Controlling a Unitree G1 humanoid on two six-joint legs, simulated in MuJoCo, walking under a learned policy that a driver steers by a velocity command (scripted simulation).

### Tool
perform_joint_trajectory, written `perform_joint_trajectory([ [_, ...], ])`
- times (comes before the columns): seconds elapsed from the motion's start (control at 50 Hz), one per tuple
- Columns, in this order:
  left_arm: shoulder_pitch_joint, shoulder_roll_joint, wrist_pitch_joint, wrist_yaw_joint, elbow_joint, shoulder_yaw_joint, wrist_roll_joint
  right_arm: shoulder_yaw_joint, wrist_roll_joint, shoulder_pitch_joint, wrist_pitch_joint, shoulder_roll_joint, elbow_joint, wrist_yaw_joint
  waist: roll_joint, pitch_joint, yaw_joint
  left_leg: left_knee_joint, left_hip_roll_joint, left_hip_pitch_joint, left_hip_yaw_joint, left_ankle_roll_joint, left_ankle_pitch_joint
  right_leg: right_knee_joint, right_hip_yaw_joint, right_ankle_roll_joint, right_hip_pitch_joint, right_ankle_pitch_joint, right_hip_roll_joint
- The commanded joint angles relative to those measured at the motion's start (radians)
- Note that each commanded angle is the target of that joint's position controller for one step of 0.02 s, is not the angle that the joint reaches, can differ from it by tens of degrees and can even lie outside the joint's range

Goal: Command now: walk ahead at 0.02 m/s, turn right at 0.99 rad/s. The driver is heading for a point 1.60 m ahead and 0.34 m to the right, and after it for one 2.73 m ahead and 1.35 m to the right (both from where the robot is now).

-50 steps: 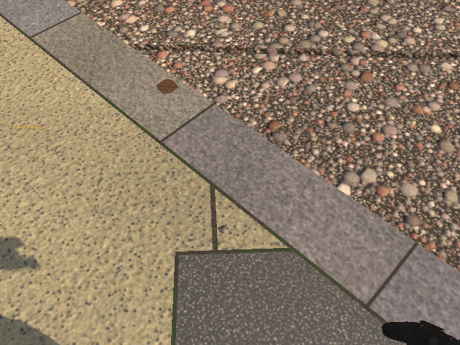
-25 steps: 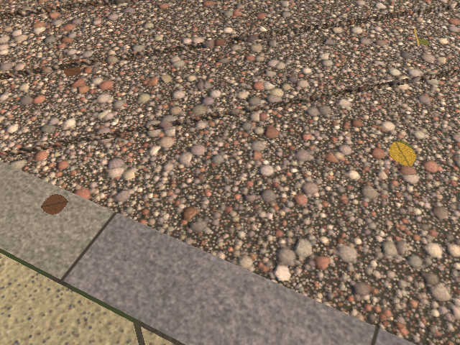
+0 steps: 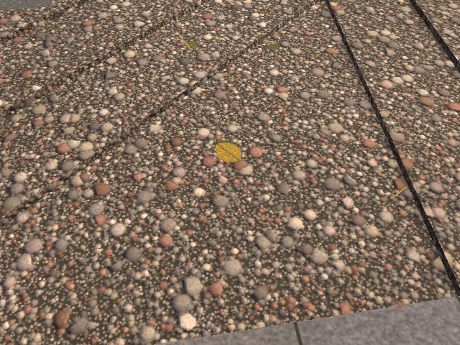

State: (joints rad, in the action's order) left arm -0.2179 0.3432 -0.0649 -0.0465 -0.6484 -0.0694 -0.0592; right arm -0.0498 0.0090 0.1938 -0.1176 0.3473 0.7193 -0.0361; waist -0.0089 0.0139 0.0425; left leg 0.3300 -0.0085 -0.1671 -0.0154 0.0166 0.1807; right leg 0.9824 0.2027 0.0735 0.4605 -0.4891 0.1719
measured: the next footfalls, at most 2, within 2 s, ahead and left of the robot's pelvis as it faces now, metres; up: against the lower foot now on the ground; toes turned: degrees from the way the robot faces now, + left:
right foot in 0.36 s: +0.01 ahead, -0.14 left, +0.00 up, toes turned -25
left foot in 0.74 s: +0.15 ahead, +0.07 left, +0.00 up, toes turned -23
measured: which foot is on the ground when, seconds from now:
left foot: down 0.00-0.38, up 0.40-0.72, down 0.74-1.00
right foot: up 0.00-0.34, down 0.36-1.00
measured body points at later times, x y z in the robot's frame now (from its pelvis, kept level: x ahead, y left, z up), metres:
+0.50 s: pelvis +0.02 -0.04 +0.00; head +0.04 -0.07 +0.44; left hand +0.27 +0.16 -0.08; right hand +0.03 -0.37 -0.10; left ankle +0.04 +0.12 -0.68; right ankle -0.03 -0.12 -0.75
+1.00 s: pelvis +0.05 -0.03 -0.02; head +0.07 -0.05 +0.43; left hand +0.33 +0.10 -0.09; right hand +0.06 -0.33 -0.12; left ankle +0.11 +0.09 -0.75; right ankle -0.03 -0.12 -0.75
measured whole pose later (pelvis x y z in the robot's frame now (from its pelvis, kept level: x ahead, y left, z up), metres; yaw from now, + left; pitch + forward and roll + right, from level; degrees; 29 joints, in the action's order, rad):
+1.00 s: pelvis +0.05 -0.03 -0.02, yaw -29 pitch +1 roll +0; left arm -0.18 0.29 -0.07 -0.08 -0.62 -0.02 0.01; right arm 0.00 -0.01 0.13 -0.08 0.29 0.73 0.06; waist -0.03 0.03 0.02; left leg 0.59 -0.09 -0.30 -0.08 -0.04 0.31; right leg 0.57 0.07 -0.02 0.26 -0.33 0.06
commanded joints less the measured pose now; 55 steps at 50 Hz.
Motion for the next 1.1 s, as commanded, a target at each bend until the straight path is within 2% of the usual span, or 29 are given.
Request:
perform_joint_trajectory([
  [0.02, -0.094, 0.06, -0.006, 0.0, 0.021, -0.005, -0.005, -0.028, -0.005, -0.177, -0.021, 0.108, -0.161, -0.017, -0.098, -0.064, -0.06, -0.069, -0.243, 0.046, 0.077, 0.239, -0.57, 0.335, -0.136, 0.034, 0.068, 0.058, -0.109],
  [0.04, -0.083, 0.042, -0.007, -0.017, 0.03, 0.008, 0.01, -0.033, 0.011, -0.178, -0.018, 0.119, -0.174, -0.025, -0.066, -0.055, -0.044, -0.08, -0.232, 0.036, 0.027, 0.25, -0.55, 0.353, -0.158, 0.03, 0.072, 0.088, -0.135],
  [0.08, -0.025, 0.025, -0.003, -0.046, 0.056, 0.023, 0.027, -0.042, 0.022, -0.133, -0.01, 0.138, -0.174, -0.038, -0.051, -0.029, 0.004, -0.1, -0.221, 0.085, -0.052, 0.247, -0.482, 0.256, -0.182, 0.028, 0.106, 0.126, -0.197],
  [0.16, 0.073, 0.001, 0.032, -0.089, 0.099, 0.041, 0.017, -0.071, 0.047, 0.025, -0.006, 0.178, -0.13, -0.051, -0.065, -0.015, 0.072, -0.085, -0.291, 0.247, -0.106, 0.252, -0.579, -0.055, -0.233, 0.023, 0.146, 0.112, -0.307],
  [0.2, 0.045, 0.005, 0.044, -0.099, 0.091, 0.042, 0.012, -0.09, 0.059, 0.018, -0.008, 0.203, -0.134, -0.046, -0.076, -0.026, 0.053, -0.082, -0.319, 0.234, -0.122, 0.261, -0.643, -0.142, -0.263, -0.001, 0.066, 0.082, -0.305],
  [0.26, 0.005, 0.047, 0.042, -0.096, 0.06, 0.017, 0.018, -0.096, 0.079, -0.052, -0.01, 0.197, -0.167, -0.044, -0.103, -0.045, 0.008, -0.09, -0.36, 0.227, -0.145, 0.244, -0.562, -0.216, -0.261, -0.04, -0.019, 0.125, -0.284],
  [0.28, 0.005, 0.049, 0.041, -0.094, 0.056, 0.012, 0.022, -0.096, 0.08, -0.064, -0.009, 0.193, -0.167, -0.048, -0.103, -0.048, -0.004, -0.083, -0.369, 0.235, -0.157, 0.228, -0.524, -0.25, -0.251, -0.052, -0.039, 0.133, -0.281],
  [0.32, 0.018, 0.056, 0.03, -0.082, 0.054, -0.001, 0.035, -0.092, 0.058, -0.079, 0.0, 0.179, -0.156, -0.051, -0.081, -0.05, -0.03, -0.035, -0.353, 0.225, -0.173, 0.184, -0.444, -0.39, -0.241, -0.087, -0.101, 0.213, -0.252],
  [0.36, -0.018, 0.1, 0.005, -0.06, 0.041, -0.027, 0.046, -0.076, 0.026, -0.048, 0.015, 0.14, -0.127, -0.03, -0.015, -0.104, -0.069, 0.092, -0.281, 0.142, -0.206, 0.107, -0.329, -0.593, -0.241, -0.177, -0.308, 0.586, -0.194],
  [0.38, -0.116, 0.206, -0.006, -0.029, 0.032, -0.057, 0.042, -0.047, 0.026, 0.01, 0.016, 0.04, -0.168, -0.025, 0.182, -0.281, -0.06, 0.347, -0.137, -0.055, -0.321, -0.024, -0.069, -0.516, -0.005, -0.379, -0.629, 1.135, -0.397],
  [0.4, -0.202, 0.256, -0.022, -0.016, 0.039, -0.067, 0.019, -0.021, 0.039, -0.012, -0.003, -0.013, -0.212, -0.02, 0.192, -0.346, -0.093, 0.488, -0.022, -0.309, -0.189, -0.082, 0.518, -0.55, 0.276, -0.538, -0.775, 1.176, -0.551],
  [0.42, -0.218, 0.219, -0.06, 0.006, -0.006, -0.078, -0.009, -0.015, 0.044, -0.088, -0.01, 0.002, -0.208, -0.004, 0.104, -0.142, -0.124, 0.545, -0.036, -0.46, -0.032, -0.074, 0.552, -0.568, 0.233, -0.477, -0.669, 1.064, -0.54],
  [0.44, -0.184, 0.195, -0.075, 0.015, -0.013, -0.079, 0.008, -0.028, 0.039, -0.098, -0.01, 0.047, -0.187, -0.004, 0.14, -0.087, -0.113, 0.626, -0.062, -0.506, -0.016, -0.073, 0.509, -0.587, 0.13, -0.426, -0.598, 0.983, -0.492],
  [0.46, -0.109, 0.162, -0.07, 0.016, 0.013, -0.067, 0.038, -0.053, 0.039, -0.04, -0.003, 0.116, -0.154, -0.008, 0.155, -0.097, -0.077, 0.682, -0.075, -0.481, -0.008, -0.081, 0.465, -0.608, 0.086, -0.408, -0.535, 0.949, -0.476],
  [0.48, -0.05, 0.138, -0.061, 0.017, 0.032, -0.057, 0.061, -0.053, 0.036, -0.033, 0.006, 0.124, -0.145, -0.008, 0.158, -0.073, -0.054, 0.711, -0.079, -0.433, 0.011, -0.082, 0.415, -0.642, 0.045, -0.377, -0.427, 0.901, -0.453],
  [0.5, -0.003, 0.147, -0.05, 0.018, 0.055, -0.054, 0.062, -0.045, 0.035, -0.003, 0.012, 0.106, -0.136, -0.001, 0.161, -0.061, -0.02, 0.734, -0.071, -0.356, 0.014, -0.084, 0.328, -0.691, 0.012, -0.361, -0.313, 0.85, -0.43],
  [0.52, 0.04, 0.139, -0.043, 0.018, 0.077, -0.047, 0.048, -0.044, 0.03, 0.037, 0.02, 0.103, -0.113, 0.009, 0.146, -0.068, 0.005, 0.757, -0.053, -0.299, 0.01, -0.086, 0.234, -0.718, -0.01, -0.353, -0.244, 0.827, -0.414],
  [0.58, 0.099, 0.121, -0.045, 0.014, 0.111, -0.031, 0.032, -0.036, 0.021, 0.113, 0.038, 0.086, -0.057, 0.051, 0.107, -0.069, 0.031, 0.712, -0.053, -0.24, 0.011, -0.105, 0.083, -0.723, -0.066, -0.323, -0.18, 0.749, -0.374],
  [0.66, 0.068, 0.123, -0.047, -0.02, 0.106, -0.028, 0.049, -0.006, 0.02, 0.078, 0.056, 0.032, -0.04, 0.082, 0.079, -0.043, -0.024, 0.413, -0.1, -0.224, 0.02, -0.137, 0.075, -0.619, -0.022, -0.294, -0.248, 0.598, -0.381],
  [0.7, 0.058, 0.122, -0.036, -0.046, 0.096, -0.025, 0.064, 0.003, 0.007, 0.058, 0.052, 0.033, -0.04, 0.084, 0.061, -0.043, -0.037, 0.282, -0.099, -0.181, -0.007, -0.131, 0.047, -0.559, 0.02, -0.29, -0.245, 0.507, -0.381],
  [0.74, 0.067, 0.072, -0.026, -0.072, 0.088, 0.0, 0.076, 0.007, -0.018, 0.038, 0.037, 0.045, -0.039, 0.082, 0.031, -0.067, -0.017, 0.166, -0.097, -0.073, -0.021, -0.094, -0.175, -0.506, 0.046, -0.236, -0.205, 0.45, -0.324],
  [0.76, 0.04, 0.038, -0.025, -0.072, 0.089, 0.012, 0.077, 0.005, -0.027, 0.006, 0.024, 0.078, -0.068, 0.078, 0.007, -0.11, -0.029, 0.177, -0.141, -0.038, -0.001, -0.045, -0.339, -0.489, 0.031, -0.17, -0.209, 0.382, -0.262],
  [0.78, -0.068, 0.055, -0.024, -0.059, 0.079, 0.007, 0.073, 0.009, -0.031, -0.068, 0.012, 0.119, -0.093, 0.082, -0.042, -0.147, -0.103, 0.17, -0.178, -0.051, 0.035, 0.043, -0.365, -0.507, -0.029, -0.118, -0.253, 0.314, -0.195],
  [0.82, 0.026, 0.121, -0.016, -0.036, 0.102, -0.008, 0.06, 0.0, -0.013, -0.067, 0.016, 0.121, -0.066, 0.091, -0.024, -0.104, -0.068, 0.156, -0.122, -0.18, 0.001, 0.011, -0.145, -0.478, -0.096, -0.103, -0.317, 0.338, -0.167],
  [0.9, 0.051, 0.096, -0.021, -0.029, 0.105, 0.004, 0.068, 0.009, -0.022, -0.058, 0.022, 0.084, -0.056, 0.092, -0.002, -0.081, -0.024, 0.199, -0.11, -0.084, -0.021, -0.021, -0.111, -0.508, -0.066, -0.124, -0.21, 0.362, -0.177],
  [1.02, 0.033, 0.097, -0.016, -0.018, 0.102, 0.002, 0.067, 0.013, -0.018, -0.098, 0.019, 0.072, -0.056, 0.095, -0.014, -0.09, -0.026, 0.222, -0.113, -0.037, -0.027, -0.014, -0.164, -0.499, -0.073, -0.11, -0.196, 0.425, -0.17],
  [1.04, 0.036, -0.014, 0.031, 0.024, 0.074, 0.033, 0.054, 0.021, 0.001, 0.003, 0.081, 0.037, -0.027, 0.071, 0.083, -0.209, -0.008, 0.192, -0.133, 0.05, -0.028, -0.034, -0.32, -0.473, -0.08, -0.101, -0.282, 0.647, -0.206],
  [1.06, 0.015, -0.01, 0.057, 0.04, 0.075, 0.039, 0.063, 0.019, 0.0, -0.015, 0.111, 0.045, -0.029, 0.061, 0.056, -0.17, -0.023, 0.201, -0.123, 0.051, -0.034, -0.04, -0.343, -0.469, -0.084, -0.092, -0.282, 0.681, -0.201],
  [1.1, 0.018, 0.033, 0.083, 0.045, 0.059, 0.03, 0.06, 0.021, -0.005, -0.058, 0.144, 0.04, -0.041, 0.058, 0.016, -0.109, -0.026, 0.177, -0.114, 0.044, -0.037, -0.04, -0.297, -0.487, -0.07, -0.087, -0.258, 0.643, -0.211],
])
Velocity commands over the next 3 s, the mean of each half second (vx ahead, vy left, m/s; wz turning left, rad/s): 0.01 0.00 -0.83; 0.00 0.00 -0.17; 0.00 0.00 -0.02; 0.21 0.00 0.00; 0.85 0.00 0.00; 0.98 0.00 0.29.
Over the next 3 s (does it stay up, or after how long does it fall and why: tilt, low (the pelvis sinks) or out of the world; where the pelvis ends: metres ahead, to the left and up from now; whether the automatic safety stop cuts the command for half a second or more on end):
stays up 0.77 -0.33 -0.16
